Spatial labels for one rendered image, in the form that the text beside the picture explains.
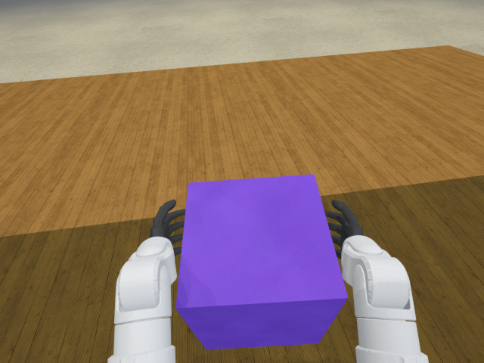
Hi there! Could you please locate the right robot hand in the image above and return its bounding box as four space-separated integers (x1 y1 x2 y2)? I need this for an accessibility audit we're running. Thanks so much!
324 200 364 259

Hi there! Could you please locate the carton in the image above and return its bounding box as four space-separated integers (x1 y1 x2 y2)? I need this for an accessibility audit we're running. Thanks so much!
175 174 348 350

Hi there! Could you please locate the robot right forearm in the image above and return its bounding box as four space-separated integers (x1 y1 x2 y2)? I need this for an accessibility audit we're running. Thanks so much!
341 235 429 363

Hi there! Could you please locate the left robot hand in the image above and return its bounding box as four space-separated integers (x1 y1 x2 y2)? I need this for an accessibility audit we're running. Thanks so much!
149 200 186 256

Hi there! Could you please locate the robot left forearm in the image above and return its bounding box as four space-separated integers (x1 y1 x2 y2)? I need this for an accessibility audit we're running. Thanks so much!
107 237 177 363

